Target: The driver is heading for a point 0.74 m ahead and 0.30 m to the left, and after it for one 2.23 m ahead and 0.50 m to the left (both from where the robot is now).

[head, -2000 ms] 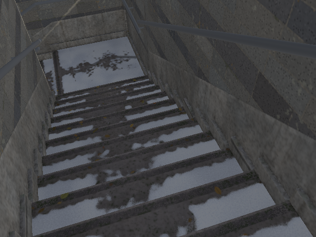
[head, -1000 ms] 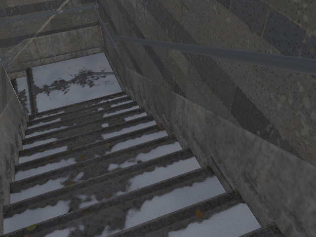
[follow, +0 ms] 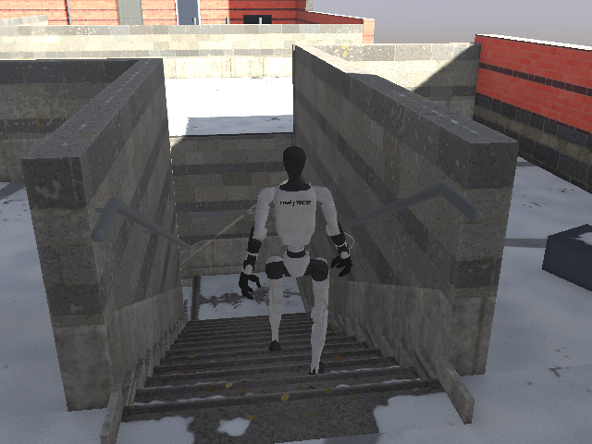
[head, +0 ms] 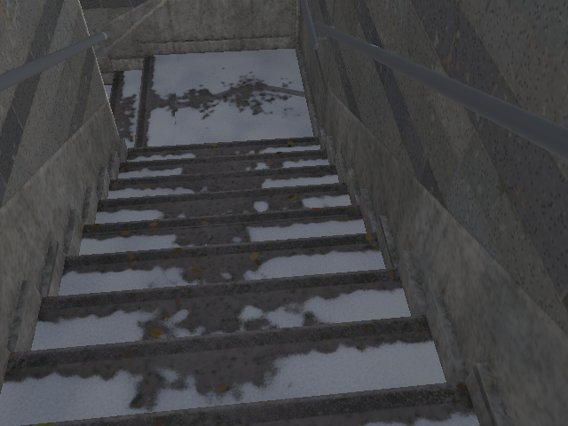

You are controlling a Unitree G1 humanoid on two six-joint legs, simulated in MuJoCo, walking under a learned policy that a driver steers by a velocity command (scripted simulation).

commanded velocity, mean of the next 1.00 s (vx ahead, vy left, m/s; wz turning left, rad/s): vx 0.50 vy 0.00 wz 0.58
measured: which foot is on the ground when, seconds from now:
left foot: up 0.00-0.12, down 0.14-0.70, up 0.72-1.00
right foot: down 0.00-0.14, up 0.16-0.68, down 0.70-1.00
